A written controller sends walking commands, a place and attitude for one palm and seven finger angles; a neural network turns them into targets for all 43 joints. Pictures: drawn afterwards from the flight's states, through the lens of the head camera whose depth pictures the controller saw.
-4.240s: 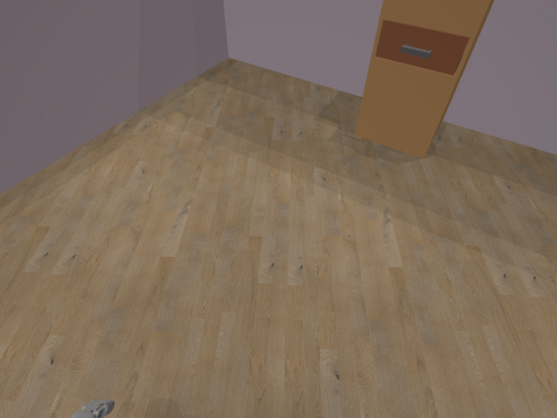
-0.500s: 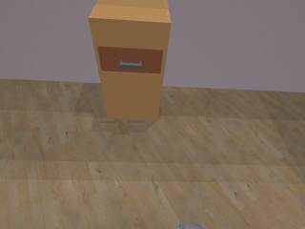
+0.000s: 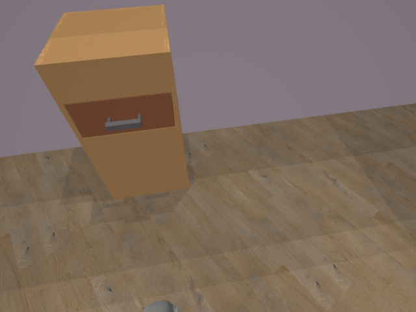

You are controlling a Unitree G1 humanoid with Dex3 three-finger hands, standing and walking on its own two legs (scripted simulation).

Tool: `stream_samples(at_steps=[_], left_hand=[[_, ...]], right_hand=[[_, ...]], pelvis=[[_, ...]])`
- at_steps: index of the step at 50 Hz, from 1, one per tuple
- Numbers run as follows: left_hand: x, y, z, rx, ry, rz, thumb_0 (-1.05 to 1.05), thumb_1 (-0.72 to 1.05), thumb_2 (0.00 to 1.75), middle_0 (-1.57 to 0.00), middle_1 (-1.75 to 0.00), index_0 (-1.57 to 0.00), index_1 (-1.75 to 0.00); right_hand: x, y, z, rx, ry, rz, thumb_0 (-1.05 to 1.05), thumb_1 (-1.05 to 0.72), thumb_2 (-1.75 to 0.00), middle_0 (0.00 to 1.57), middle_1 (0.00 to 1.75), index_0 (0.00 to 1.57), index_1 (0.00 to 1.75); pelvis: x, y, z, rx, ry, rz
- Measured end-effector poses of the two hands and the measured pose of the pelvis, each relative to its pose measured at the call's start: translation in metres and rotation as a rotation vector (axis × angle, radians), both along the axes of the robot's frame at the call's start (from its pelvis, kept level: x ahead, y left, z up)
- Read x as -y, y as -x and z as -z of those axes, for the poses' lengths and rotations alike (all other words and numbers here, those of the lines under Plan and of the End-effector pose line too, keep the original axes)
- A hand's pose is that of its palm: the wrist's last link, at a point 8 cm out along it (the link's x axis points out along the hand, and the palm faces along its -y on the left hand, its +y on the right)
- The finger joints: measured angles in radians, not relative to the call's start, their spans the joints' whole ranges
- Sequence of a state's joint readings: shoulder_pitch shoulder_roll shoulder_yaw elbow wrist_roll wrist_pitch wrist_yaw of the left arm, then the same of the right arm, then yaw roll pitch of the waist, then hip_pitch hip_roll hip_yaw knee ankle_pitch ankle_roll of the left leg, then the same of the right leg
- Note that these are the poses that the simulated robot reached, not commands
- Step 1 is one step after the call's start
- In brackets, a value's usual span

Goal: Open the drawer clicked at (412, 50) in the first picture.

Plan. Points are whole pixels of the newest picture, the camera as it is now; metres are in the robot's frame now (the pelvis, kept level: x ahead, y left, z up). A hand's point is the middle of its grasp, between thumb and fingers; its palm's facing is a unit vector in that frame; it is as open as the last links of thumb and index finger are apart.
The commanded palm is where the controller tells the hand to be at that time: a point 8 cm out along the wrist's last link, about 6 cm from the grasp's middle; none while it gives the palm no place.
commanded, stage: turn to face it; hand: left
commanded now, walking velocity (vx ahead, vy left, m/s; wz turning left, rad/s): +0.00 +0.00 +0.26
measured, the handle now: (124, 121) +0.81 +0.36 -0.19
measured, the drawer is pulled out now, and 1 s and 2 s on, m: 0.00 0.00 0.00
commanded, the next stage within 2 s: take the last steps up to it in 0.18 s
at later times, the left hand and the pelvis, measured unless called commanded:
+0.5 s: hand out of the picture +0.06 +0.20 -0.17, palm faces +0.13 -0.97 -0.20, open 7.4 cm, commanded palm none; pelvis +0.08 +0.03 +0.00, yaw +5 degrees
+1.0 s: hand out of the picture +0.13 +0.25 -0.18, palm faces +0.23 -0.96 -0.16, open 7.4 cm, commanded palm none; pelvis +0.21 +0.09 -0.01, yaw +9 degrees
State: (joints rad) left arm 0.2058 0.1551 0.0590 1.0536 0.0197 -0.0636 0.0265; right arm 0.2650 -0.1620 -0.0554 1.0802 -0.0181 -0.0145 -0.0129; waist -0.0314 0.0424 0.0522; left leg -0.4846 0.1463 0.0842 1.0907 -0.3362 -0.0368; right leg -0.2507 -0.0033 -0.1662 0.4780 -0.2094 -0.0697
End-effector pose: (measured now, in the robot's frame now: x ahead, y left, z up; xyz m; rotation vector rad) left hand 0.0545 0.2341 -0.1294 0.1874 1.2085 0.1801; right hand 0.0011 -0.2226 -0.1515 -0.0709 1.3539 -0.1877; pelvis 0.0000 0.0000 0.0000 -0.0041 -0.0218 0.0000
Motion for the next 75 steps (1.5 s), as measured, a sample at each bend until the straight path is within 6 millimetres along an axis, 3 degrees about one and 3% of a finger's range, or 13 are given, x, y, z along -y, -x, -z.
stream_samples(at_steps=[5, 11, 19, 27, 31, 37, 44, 48, 54, 58, 62, 66, 75], left_hand=[[0.001, 0.001, 0.007, -0.052, 0.037, -0.036, 0.0, 0.94, 0.9, -0.2, -0.3, -0.2, -0.3], [-0.002, 0.005, 0.033, -0.112, 0.114, -0.121, 0.0, 0.92, 0.9, -0.2, -0.3, -0.2, -0.3], [-0.009, 0.013, 0.028, -0.208, 0.119, -0.137, 0.0, 0.91, 0.9, -0.2, -0.3, -0.19, -0.3], [-0.016, 0.006, 0.012, -0.164, 0.035, -0.162, 0.0, 0.91, 0.9, -0.19, -0.3, -0.19, -0.3], [-0.012, 0.015, 0.003, -0.17, 0.024, -0.226, 0.0, 0.91, 0.9, -0.19, -0.3, -0.19, -0.3], [-0.004, 0.03, 0.0, -0.292, 0.074, -0.26, 0.0, 0.91, 0.9, -0.19, -0.3, -0.19, -0.3], [-0.019, 0.021, 0.021, -0.406, 0.152, -0.326, 0.0, 0.91, 0.9, -0.2, -0.3, -0.2, -0.3], [-0.046, -0.024, 0.024, -0.388, 0.144, -0.29, 0.01, 0.91, 0.9, -0.2, -0.3, -0.2, -0.3], [-0.088, -0.146, 0.013, -0.163, 0.072, -0.218, 0.01, 0.91, 0.9, -0.19, -0.3, -0.19, -0.3], [-0.099, -0.226, 0.001, -0.026, 0.026, -0.171, 0.01, 0.92, 0.9, -0.19, -0.3, -0.19, -0.3], [-0.096, -0.287, -0.002, 0.061, -0.016, -0.123, 0.0, 0.92, 0.9, -0.19, -0.3, -0.19, -0.3], [-0.084, -0.312, -0.001, 0.07, -0.012, -0.13, 0.0, 0.92, 0.9, -0.19, -0.3, -0.19, -0.3], [-0.085, -0.314, 0.004, -0.081, 0.011, -0.181, 0.0, 0.94, 0.9, -0.2, -0.3, -0.2, -0.3]], right_hand=[[0.002, -0.072, -0.012, 0.1, 0.041, -0.055, 0.0, -0.93, -0.9, 0.2, 0.3, 0.2, 0.3], [-0.017, -0.124, -0.016, 0.125, 0.08, -0.14, 0.0, -0.93, -0.9, 0.2, 0.3, 0.2, 0.3], [-0.038, -0.152, -0.017, 0.124, 0.065, -0.17, -0.01, -0.94, -0.9, 0.2, 0.3, 0.2, 0.3], [-0.021, -0.142, 0.001, 0.054, 0.016, -0.156, -0.01, -0.93, -0.9, 0.2, 0.3, 0.2, 0.3], [-0.019, -0.151, -0.004, -0.005, 0.0, -0.188, 0.0, -0.92, -0.9, 0.2, 0.3, 0.2, 0.3], [-0.032, -0.195, -0.012, 0.016, 0.002, -0.213, 0.0, -0.91, -0.9, 0.2, 0.3, 0.2, 0.3], [-0.078, -0.27, -0.001, 0.068, 0.028, -0.3, 0.0, -0.91, -0.9, 0.2, 0.3, 0.2, 0.3], [-0.094, -0.292, -0.005, 0.111, 0.045, -0.259, 0.0, -0.92, -0.9, 0.2, 0.3, 0.2, 0.3], [-0.098, -0.295, -0.013, 0.056, 0.04, -0.217, -0.01, -0.93, -0.9, 0.2, 0.3, 0.2, 0.3], [-0.098, -0.295, -0.005, -0.009, 0.001, -0.188, 0.0, -0.92, -0.9, 0.2, 0.3, 0.2, 0.3], [-0.094, -0.305, 0.015, -0.063, -0.042, -0.153, 0.0, -0.91, -0.9, 0.2, 0.3, 0.2, 0.3], [-0.088, -0.333, 0.019, -0.088, -0.051, -0.156, 0.0, -0.91, -0.9, 0.2, 0.3, 0.2, 0.3], [-0.084, -0.417, -0.003, -0.027, 0.031, -0.188, 0.01, -0.93, -0.9, 0.2, 0.3, 0.2, 0.3]], pelvis=[[-0.006, -0.027, -0.002, 0.003, 0.019, -0.022], [-0.024, -0.057, 0.007, 0.021, 0.042, -0.063], [-0.035, -0.071, 0.002, -0.01, 0.001, -0.067], [-0.023, -0.085, 0.004, -0.016, -0.018, -0.101], [-0.022, -0.104, -0.003, -0.015, -0.016, -0.122], [-0.036, -0.133, -0.006, -0.023, -0.015, -0.151], [-0.076, -0.178, 0.014, -0.031, 0.003, -0.183], [-0.089, -0.2, 0.012, -0.022, -0.009, -0.165], [-0.095, -0.237, -0.002, -0.024, -0.022, -0.16], [-0.092, -0.266, -0.002, -0.02, -0.033, -0.157], [-0.082, -0.3, 0.009, -0.012, -0.048, -0.145], [-0.077, -0.327, 0.01, -0.006, -0.017, -0.153], [-0.085, -0.364, -0.002, -0.022, -0.004, -0.147]])
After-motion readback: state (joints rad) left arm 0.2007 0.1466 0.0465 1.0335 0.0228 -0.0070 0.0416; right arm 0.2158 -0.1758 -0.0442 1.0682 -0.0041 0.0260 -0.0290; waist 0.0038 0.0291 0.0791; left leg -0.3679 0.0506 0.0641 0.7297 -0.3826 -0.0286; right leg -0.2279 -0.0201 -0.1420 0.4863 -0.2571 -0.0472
